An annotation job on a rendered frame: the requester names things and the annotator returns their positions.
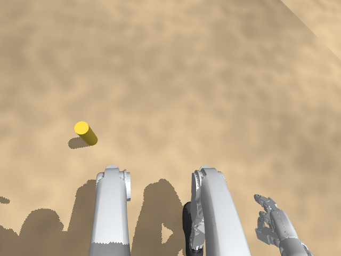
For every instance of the right robot foot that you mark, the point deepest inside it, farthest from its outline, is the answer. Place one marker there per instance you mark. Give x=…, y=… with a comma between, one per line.
x=187, y=224

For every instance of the can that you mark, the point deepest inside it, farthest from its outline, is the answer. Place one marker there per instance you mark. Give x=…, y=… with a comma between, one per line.
x=86, y=133

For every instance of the right robot arm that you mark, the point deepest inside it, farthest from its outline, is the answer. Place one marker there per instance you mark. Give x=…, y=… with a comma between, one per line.
x=293, y=247

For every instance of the right robot hand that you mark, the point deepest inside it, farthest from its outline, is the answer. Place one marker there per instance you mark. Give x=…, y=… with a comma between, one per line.
x=280, y=226

